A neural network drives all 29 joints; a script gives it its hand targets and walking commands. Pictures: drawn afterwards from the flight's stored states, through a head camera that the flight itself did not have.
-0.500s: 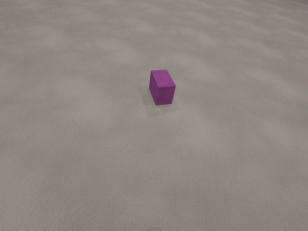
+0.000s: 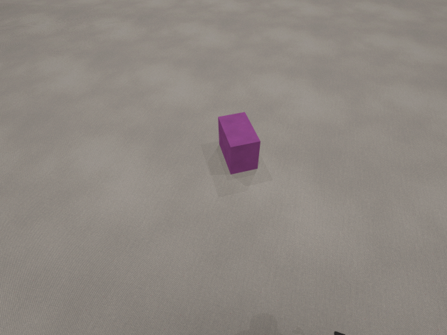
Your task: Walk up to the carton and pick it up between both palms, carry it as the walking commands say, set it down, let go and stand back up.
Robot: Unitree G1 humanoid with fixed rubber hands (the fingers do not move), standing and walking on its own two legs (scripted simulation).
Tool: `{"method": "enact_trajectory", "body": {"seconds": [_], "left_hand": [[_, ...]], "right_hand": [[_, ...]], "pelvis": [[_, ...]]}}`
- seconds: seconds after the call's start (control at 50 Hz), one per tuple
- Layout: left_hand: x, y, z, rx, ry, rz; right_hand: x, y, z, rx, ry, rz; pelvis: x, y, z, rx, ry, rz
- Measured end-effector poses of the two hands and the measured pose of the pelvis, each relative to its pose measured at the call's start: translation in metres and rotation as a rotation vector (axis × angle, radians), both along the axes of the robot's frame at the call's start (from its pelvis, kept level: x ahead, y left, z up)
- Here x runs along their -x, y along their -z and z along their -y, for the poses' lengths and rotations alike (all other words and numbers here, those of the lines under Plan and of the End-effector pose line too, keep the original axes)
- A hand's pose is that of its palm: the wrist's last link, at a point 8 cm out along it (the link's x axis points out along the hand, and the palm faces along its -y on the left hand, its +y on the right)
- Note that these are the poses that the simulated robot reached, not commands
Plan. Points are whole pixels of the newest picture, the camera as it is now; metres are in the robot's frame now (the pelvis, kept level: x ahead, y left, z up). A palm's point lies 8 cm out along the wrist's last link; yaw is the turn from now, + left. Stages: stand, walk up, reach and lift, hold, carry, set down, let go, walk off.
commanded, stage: walk up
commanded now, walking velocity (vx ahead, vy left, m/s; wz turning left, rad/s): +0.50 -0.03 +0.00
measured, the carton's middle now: (237, 142) +1.28 -0.14 -0.66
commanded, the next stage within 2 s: none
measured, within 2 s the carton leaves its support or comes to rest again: neither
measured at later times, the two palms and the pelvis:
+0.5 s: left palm (92, 266) +0.33 +0.29 -0.13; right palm (318, 274) +0.27 -0.20 -0.10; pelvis +0.29 +0.05 +0.01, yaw +1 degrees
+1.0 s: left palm (146, 172) +0.59 +0.20 -0.11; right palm (313, 176) +0.57 -0.29 -0.15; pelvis +0.53 -0.06 +0.00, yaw -2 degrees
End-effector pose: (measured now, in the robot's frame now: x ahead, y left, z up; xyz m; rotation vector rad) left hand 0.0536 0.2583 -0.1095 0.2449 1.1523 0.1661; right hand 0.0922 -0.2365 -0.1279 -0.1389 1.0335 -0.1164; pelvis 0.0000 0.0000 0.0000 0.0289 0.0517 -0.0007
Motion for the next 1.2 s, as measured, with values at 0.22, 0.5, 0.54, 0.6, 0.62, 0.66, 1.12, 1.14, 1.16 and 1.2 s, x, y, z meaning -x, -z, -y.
{"method": "enact_trajectory", "body": {"seconds": [0.22, 0.5, 0.54, 0.6, 0.62, 0.66, 1.12, 1.14, 1.16, 1.2], "left_hand": [[-0.085, 0.004, -0.011, 0.024, -0.028, -0.081], [-0.278, 0.021, -0.031, 0.134, -0.018, -0.005], [-0.303, 0.018, -0.028, 0.149, -0.020, 0.014], [-0.332, 0.016, -0.021, 0.160, -0.016, 0.017], [-0.341, 0.015, -0.018, 0.162, -0.014, 0.014], [-0.360, 0.014, -0.012, 0.162, -0.011, 0.008], [-0.581, -0.021, 0.067, -0.040, 0.031, 0.009], [-0.588, -0.022, 0.065, -0.042, 0.032, 0.013], [-0.595, -0.023, 0.064, -0.043, 0.032, 0.016], [-0.607, -0.024, 0.059, -0.044, 0.032, 0.018]], "right_hand": [[-0.164, -0.016, -0.020, -0.013, -0.037, 0.082], [-0.176, -0.026, -0.032, 0.123, 0.077, -0.252], [-0.176, -0.030, -0.030, 0.126, 0.081, -0.293], [-0.191, -0.032, -0.025, 0.122, 0.085, -0.318], [-0.199, -0.031, -0.022, 0.120, 0.086, -0.320], [-0.217, -0.029, -0.016, 0.112, 0.086, -0.323], [-0.554, 0.008, 0.059, -0.056, 0.040, -0.075], [-0.559, 0.007, 0.058, -0.058, 0.043, -0.081], [-0.564, 0.007, 0.056, -0.059, 0.045, -0.089], [-0.572, 0.006, 0.052, -0.058, 0.050, -0.107]], "pelvis": [[-0.123, -0.003, -0.018, 0.023, 0.001, -0.013], [-0.287, -0.010, -0.049, 0.074, -0.012, 0.041], [-0.305, -0.013, -0.048, 0.077, -0.023, 0.052], [-0.331, -0.015, -0.042, 0.074, -0.026, 0.064], [-0.340, -0.015, -0.039, 0.071, -0.026, 0.067], [-0.359, -0.015, -0.032, 0.064, -0.025, 0.069], [-0.572, -0.011, 0.063, -0.036, 0.036, 0.032], [-0.578, -0.012, 0.062, -0.035, 0.037, 0.034], [-0.585, -0.013, 0.061, -0.032, 0.037, 0.035], [-0.596, -0.014, 0.056, -0.026, 0.038, 0.033]]}}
